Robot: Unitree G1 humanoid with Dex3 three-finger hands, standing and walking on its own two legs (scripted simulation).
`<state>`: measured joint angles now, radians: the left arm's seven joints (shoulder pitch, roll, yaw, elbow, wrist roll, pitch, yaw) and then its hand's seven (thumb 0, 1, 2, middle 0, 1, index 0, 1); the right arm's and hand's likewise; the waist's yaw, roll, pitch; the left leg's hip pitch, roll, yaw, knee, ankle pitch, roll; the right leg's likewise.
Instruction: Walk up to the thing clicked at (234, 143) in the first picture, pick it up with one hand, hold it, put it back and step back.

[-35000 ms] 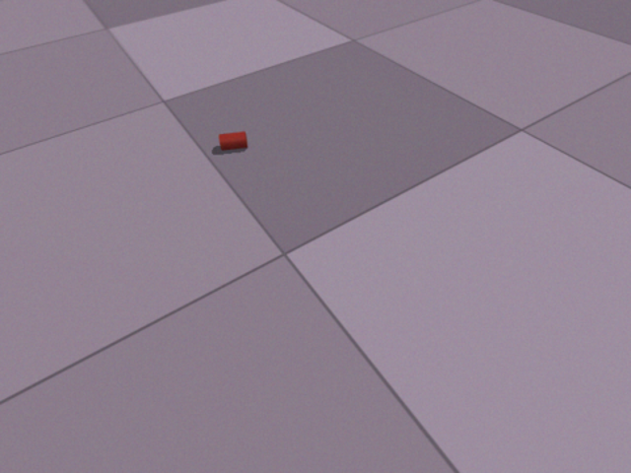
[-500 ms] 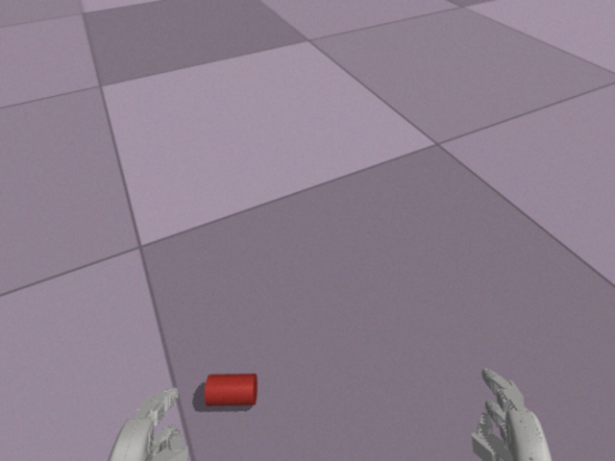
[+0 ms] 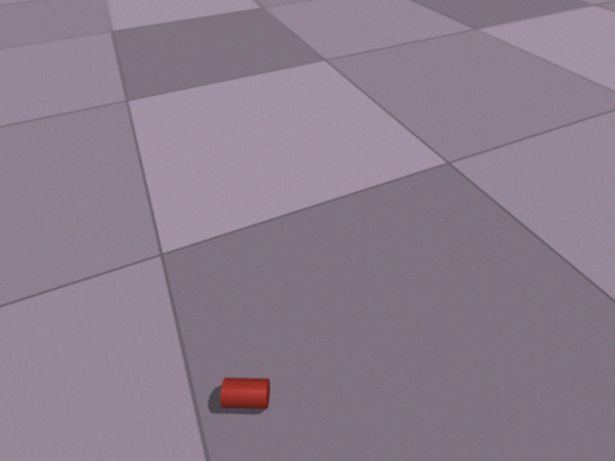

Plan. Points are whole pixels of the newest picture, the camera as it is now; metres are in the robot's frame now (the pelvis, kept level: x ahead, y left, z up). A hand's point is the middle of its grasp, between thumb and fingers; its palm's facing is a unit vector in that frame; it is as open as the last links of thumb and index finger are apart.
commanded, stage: stand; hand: left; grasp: from above
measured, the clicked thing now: (245, 393) +0.46 +0.25 -0.72
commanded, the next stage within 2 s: none
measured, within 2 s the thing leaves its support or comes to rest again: neither
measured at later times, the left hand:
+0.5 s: hand out of the picture +0.03 +0.23 -0.15, palm faces +0.02 -0.95 -0.32, open 7.4 cm
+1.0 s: hand out of the picture +0.06 +0.19 -0.15, palm faces +0.00 -0.96 -0.27, open 7.4 cm
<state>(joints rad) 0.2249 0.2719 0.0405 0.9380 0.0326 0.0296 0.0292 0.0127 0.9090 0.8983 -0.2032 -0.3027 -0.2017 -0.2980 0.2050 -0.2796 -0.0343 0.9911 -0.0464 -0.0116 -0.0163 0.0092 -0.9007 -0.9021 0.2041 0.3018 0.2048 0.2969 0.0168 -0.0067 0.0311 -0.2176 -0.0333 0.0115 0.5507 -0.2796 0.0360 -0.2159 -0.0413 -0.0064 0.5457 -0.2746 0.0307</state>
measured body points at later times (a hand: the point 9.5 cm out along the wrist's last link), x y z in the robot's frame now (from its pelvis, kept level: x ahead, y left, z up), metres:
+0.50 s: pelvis -0.01 -0.01 +0.01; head -0.02 -0.01 +0.46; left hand +0.03 +0.28 -0.13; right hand +0.05 -0.29 -0.13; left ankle +0.01 +0.10 -0.73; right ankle +0.01 -0.14 -0.73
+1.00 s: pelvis +0.01 -0.02 +0.02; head +0.01 -0.03 +0.46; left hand +0.06 +0.24 -0.13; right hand +0.05 -0.28 -0.14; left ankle +0.01 +0.10 -0.73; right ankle +0.01 -0.14 -0.73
